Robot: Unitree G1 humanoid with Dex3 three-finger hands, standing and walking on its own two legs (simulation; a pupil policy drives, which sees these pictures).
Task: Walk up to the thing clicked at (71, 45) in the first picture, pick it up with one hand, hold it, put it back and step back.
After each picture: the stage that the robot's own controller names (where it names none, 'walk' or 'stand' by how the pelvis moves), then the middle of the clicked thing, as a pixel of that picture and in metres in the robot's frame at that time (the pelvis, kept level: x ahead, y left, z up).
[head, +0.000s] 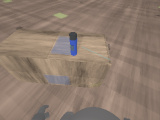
stand; (73, 44) +0.68 +0.18 +0.00
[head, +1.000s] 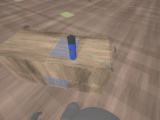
walk; (72, 48) +0.60 +0.19 +0.01
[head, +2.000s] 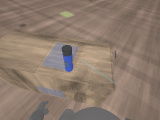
stand; (68, 60) +0.45 +0.18 +0.02
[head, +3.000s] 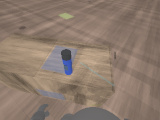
stand; (67, 63) +0.43 +0.18 +0.00
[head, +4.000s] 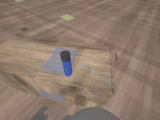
stand; (67, 64) +0.42 +0.19 +0.00
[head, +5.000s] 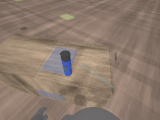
stand; (67, 64) +0.42 +0.19 +0.00
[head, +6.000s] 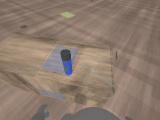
rise first; (67, 63) +0.42 +0.18 +0.00
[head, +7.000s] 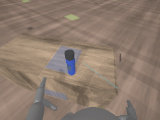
rise first; (70, 63) +0.43 +0.17 +0.00
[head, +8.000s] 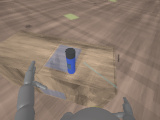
go down; (71, 62) +0.44 +0.16 +0.01
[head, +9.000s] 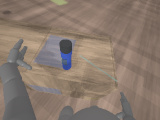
go down; (66, 57) +0.43 +0.15 +0.05
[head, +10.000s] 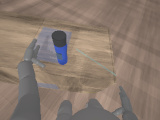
close in; (61, 50) +0.44 +0.16 +0.08
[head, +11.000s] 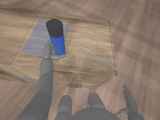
close; (58, 43) +0.47 +0.16 +0.11
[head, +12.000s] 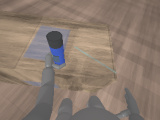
lift; (58, 53) +0.42 +0.17 +0.09
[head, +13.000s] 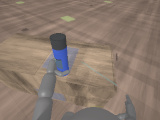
lift; (61, 57) +0.32 +0.17 +0.20
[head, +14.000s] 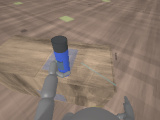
hold; (62, 59) +0.32 +0.16 +0.19
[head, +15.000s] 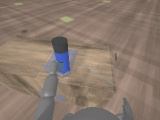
hold; (62, 59) +0.33 +0.16 +0.18
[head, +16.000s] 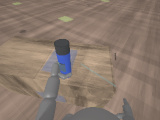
crouch; (64, 61) +0.33 +0.15 +0.17
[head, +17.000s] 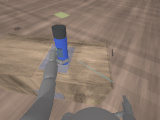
crouch; (61, 47) +0.42 +0.17 +0.19
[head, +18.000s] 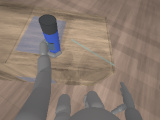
lower; (52, 40) +0.48 +0.18 +0.11
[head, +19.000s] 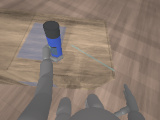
lower; (55, 44) +0.47 +0.17 +0.10
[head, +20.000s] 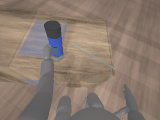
lower; (56, 44) +0.47 +0.16 +0.10
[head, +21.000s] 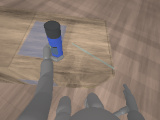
lower; (55, 44) +0.47 +0.16 +0.10
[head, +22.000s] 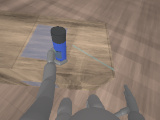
loosen; (60, 48) +0.45 +0.14 +0.10
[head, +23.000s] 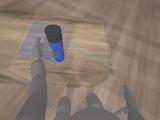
withdraw; (57, 47) +0.45 +0.15 +0.10
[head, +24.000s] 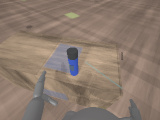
sink last; (73, 63) +0.41 +0.14 +0.05
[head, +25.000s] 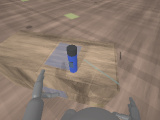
stand; (72, 60) +0.44 +0.15 +0.05
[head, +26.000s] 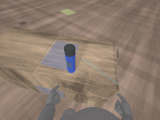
stand; (70, 60) +0.42 +0.15 +0.05
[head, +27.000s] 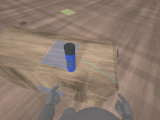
stand; (70, 59) +0.43 +0.15 +0.06
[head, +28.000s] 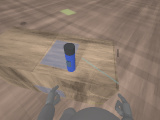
stand; (70, 59) +0.43 +0.15 +0.06
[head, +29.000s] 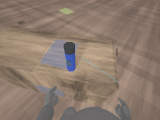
stand; (70, 58) +0.43 +0.14 +0.06
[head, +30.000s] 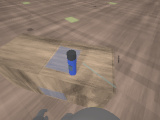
stand; (72, 64) +0.44 +0.15 +0.00
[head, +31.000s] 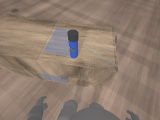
walk; (73, 46) +0.53 +0.14 +0.02
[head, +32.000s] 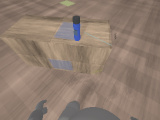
walk; (76, 29) +0.82 +0.17 +0.02
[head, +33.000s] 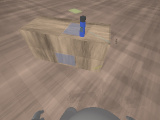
stand; (82, 27) +1.03 +0.15 +0.02
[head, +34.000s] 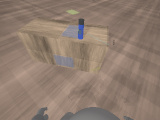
stand; (80, 29) +1.01 +0.14 +0.00
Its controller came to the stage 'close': yes
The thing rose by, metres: 0.19
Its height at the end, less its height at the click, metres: +0.00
